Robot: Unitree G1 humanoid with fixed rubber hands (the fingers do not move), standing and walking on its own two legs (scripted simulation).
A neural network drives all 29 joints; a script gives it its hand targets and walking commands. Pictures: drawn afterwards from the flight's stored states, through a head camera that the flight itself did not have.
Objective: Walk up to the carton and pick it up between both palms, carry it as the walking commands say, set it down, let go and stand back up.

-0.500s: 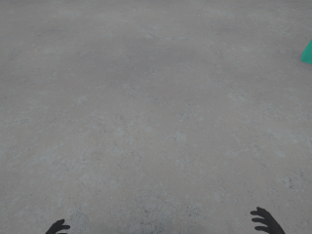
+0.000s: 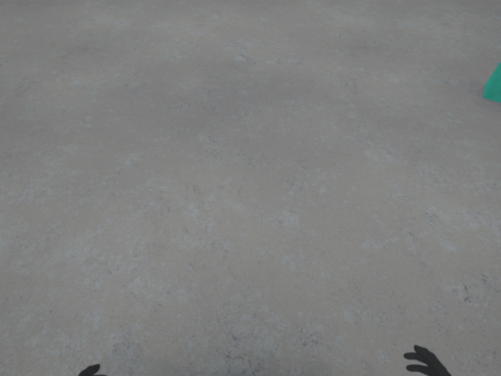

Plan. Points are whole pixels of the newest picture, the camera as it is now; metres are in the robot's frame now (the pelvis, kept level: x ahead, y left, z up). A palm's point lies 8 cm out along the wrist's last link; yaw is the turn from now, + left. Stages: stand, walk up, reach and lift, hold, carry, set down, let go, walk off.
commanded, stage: stand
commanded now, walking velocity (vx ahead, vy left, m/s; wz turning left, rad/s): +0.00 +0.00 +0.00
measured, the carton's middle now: out of the picture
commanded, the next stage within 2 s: walk up in 0.18 s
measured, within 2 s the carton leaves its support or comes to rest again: neither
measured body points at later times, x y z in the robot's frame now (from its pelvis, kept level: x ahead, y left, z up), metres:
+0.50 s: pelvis +0.00 -0.02 +0.01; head +0.01 -0.03 +0.46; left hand +0.14 +0.28 -0.09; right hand +0.11 -0.36 -0.08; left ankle +0.01 +0.12 -0.72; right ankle +0.03 -0.14 -0.69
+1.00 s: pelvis +0.14 -0.15 +0.01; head +0.16 -0.18 +0.46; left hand +0.29 +0.17 -0.06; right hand +0.22 -0.51 -0.08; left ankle +0.21 -0.01 -0.68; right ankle +0.09 -0.22 -0.72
